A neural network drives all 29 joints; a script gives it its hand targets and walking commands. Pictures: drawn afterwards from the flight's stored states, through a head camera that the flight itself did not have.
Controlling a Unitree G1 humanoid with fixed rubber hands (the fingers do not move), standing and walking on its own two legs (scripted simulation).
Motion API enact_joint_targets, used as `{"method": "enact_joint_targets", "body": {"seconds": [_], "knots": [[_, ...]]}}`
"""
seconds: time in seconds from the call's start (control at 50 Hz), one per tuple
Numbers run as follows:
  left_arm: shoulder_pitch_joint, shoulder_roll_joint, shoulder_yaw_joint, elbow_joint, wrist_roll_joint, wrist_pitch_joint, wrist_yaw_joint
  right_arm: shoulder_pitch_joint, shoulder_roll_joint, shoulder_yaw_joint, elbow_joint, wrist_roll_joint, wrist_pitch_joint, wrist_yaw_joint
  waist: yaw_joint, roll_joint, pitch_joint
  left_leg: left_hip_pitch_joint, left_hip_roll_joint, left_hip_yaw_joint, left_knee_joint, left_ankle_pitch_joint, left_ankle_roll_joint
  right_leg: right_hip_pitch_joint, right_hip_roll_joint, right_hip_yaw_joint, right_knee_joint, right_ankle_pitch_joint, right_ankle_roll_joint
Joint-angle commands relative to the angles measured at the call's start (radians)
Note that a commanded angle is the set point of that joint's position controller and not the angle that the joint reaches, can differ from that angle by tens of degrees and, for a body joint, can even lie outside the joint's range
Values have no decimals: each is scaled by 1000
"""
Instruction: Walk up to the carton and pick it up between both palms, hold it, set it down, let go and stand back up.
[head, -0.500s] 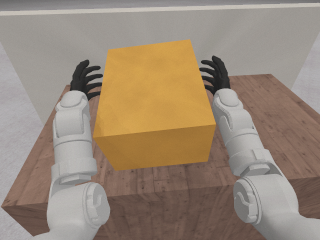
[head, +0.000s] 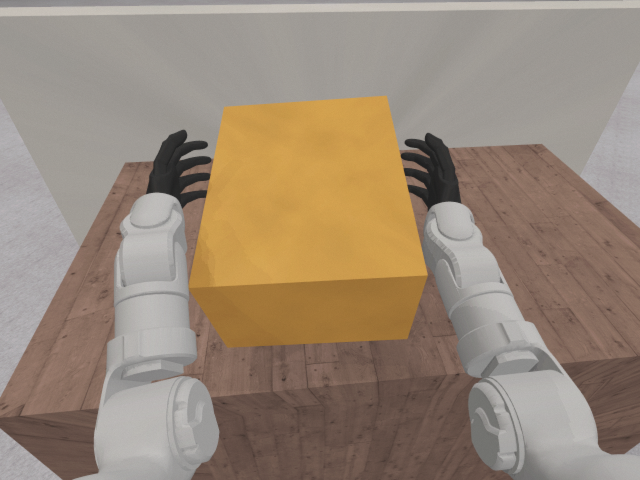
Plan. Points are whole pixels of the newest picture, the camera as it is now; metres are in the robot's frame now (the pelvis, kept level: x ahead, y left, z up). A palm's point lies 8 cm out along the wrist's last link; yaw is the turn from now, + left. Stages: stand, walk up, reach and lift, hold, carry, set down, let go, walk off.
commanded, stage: set down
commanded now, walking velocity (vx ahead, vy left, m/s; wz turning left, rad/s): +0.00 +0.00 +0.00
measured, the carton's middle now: (310, 216) +0.43 +0.01 +0.15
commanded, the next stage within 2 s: none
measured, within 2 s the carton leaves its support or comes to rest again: neither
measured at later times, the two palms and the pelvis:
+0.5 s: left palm (187, 210) +0.42 +0.17 +0.17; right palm (439, 211) +0.39 -0.16 +0.18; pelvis +0.01 +0.00 +0.00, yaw +0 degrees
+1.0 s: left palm (195, 209) +0.44 +0.16 +0.16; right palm (440, 216) +0.40 -0.17 +0.16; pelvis +0.01 +0.00 +0.00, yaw +0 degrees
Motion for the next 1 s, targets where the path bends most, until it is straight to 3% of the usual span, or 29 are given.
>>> {"method": "enact_joint_targets", "body": {"seconds": [0.0,0.08,0.12,0.18,0.2,0.22,0.24,0.26,0.3,0.34,0.38,0.46,0.48,0.5,0.52,0.56,0.58,0.62,0.64,0.66,0.68,0.7,0.72,0.76,0.8,0.84,0.9,0.92,0.98], "knots": [[-574,-415,-279,52,-37,-72,-179,-609,445,154,-161,-51,-74,148,-85,31,-299,-82,-56,67,-130,147,0,154,4,-95,-58,214,43],[-709,-432,-341,41,-101,-143,-158,-625,504,120,-130,-106,-79,165,-95,12,-369,-76,-54,76,-132,116,1,132,8,-101,-51,188,49],[-710,-414,-311,71,-70,-158,-153,-588,512,94,-69,-122,-81,177,-91,35,-341,-85,-59,82,-152,83,10,118,-2,-95,-58,146,45],[-737,-427,-306,81,-89,-204,-145,-634,554,139,-106,-113,-92,183,-60,-2,-441,-113,-70,88,-124,113,14,192,-6,-68,-31,305,61],[-742,-435,-330,115,-99,-209,-141,-608,531,124,-83,-123,-91,180,-94,20,-431,-119,-65,76,-124,135,-3,192,-1,-82,-28,307,53],[-747,-416,-329,92,-102,-223,-140,-608,559,149,-102,-115,-94,184,-74,22,-473,-113,-75,95,-115,157,3,205,-10,-65,-21,377,62],[-720,-369,-271,207,-72,-214,-146,-575,527,99,-40,-164,-81,180,-97,-2,-386,-146,-79,96,-133,71,14,197,-16,-68,-34,332,66],[-699,-387,-285,180,-87,-233,-147,-618,555,110,-109,-149,-93,180,-75,-24,-459,-134,-72,85,-130,87,17,214,-15,-69,-31,356,67],[-731,-453,-322,104,-119,-261,-139,-580,586,141,-83,-137,-98,178,-83,9,-490,-118,-68,81,-130,170,2,229,-9,-69,-17,416,66],[-816,-459,-380,92,-132,-286,-129,-558,588,131,-39,-142,-99,178,-127,57,-545,-38,-65,74,-109,211,-17,179,-4,-75,-18,425,56],[-815,-434,-327,115,-101,-286,-133,-577,578,134,-32,-143,-92,179,-100,35,-502,-49,-67,83,-107,212,-11,185,-3,-72,-29,400,59],[-689,-401,-281,202,-104,-274,-153,-570,566,159,-87,-123,-85,162,-93,-2,-512,-133,-74,77,-115,201,5,274,-23,-46,-7,555,73],[-701,-422,-288,186,-84,-274,-152,-522,552,122,-15,-134,-81,165,-120,24,-442,-103,-60,67,-121,225,-11,230,-5,-67,-20,466,61],[-719,-452,-325,182,-104,-277,-147,-602,546,123,-95,-128,-105,168,-120,42,-501,-60,-51,63,-98,278,-22,197,0,-70,-23,443,56],[-761,-425,-319,180,-110,-283,-152,-567,559,139,-67,-136,-88,166,-120,12,-480,-88,-63,73,-110,221,-9,216,-8,-73,-29,443,55],[-733,-430,-305,160,-113,-294,-155,-546,580,150,-73,-146,-93,164,-107,6,-527,-94,-66,81,-95,273,-15,243,-13,-65,-19,526,65],[-749,-449,-336,172,-112,-296,-148,-599,566,142,-105,-128,-101,169,-111,50,-541,-67,-58,67,-95,284,-27,217,-2,-68,-15,470,54],[-745,-424,-292,213,-100,-295,-146,-600,578,143,-92,-130,-96,168,-92,20,-514,-96,-64,79,-86,288,-15,223,-14,-53,-11,526,65],[-677,-407,-270,238,-84,-284,-154,-524,564,130,-65,-150,-83,167,-112,8,-472,-112,-69,81,-103,259,-13,249,-12,-63,-13,528,66],[-676,-386,-265,228,-91,-288,-163,-540,582,142,-89,-138,-84,165,-89,11,-497,-117,-69,87,-99,272,-14,254,-20,-51,0,582,73],[-747,-421,-302,199,-94,-299,-158,-526,572,111,-50,-151,-83,162,-131,45,-499,-105,-66,77,-99,253,-18,230,-15,-57,-14,520,67],[-730,-415,-278,233,-92,-301,-164,-553,574,122,-69,-157,-84,165,-114,3,-482,-130,-56,71,-114,239,-9,250,-13,-60,-11,491,62],[-733,-412,-275,236,-93,-302,-164,-579,580,119,-95,-154,-89,164,-107,19,-492,-138,-66,83,-113,224,-9,240,-14,-56,-14,489,65],[-778,-403,-272,250,-93,-308,-169,-531,588,81,-39,-186,-78,166,-133,19,-459,-133,-58,81,-110,227,-18,220,-10,-68,-6,474,64],[-742,-438,-298,208,-99,-327,-161,-532,593,97,-50,-175,-91,167,-123,45,-510,-90,-60,77,-92,302,-26,219,-9,-63,-11,515,65],[-764,-404,-243,271,-87,-328,-166,-568,597,102,-74,-180,-78,172,-85,19,-465,-146,-62,85,-114,210,-9,225,-12,-56,-13,455,64],[-752,-377,-195,328,-77,-332,-181,-547,602,48,-45,-221,-70,172,-96,6,-437,-208,-66,100,-139,141,5,253,-25,-43,-10,456,67],[-735,-359,-193,336,-77,-335,-180,-558,596,45,-47,-221,-73,170,-76,15,-456,-199,-53,83,-140,149,7,238,-33,-39,1,502,71],[-749,-400,-241,328,-77,-337,-173,-566,578,12,-63,-233,-87,176,-126,61,-445,-155,-44,72,-129,212,-19,187,-10,-68,-15,416,53]]}}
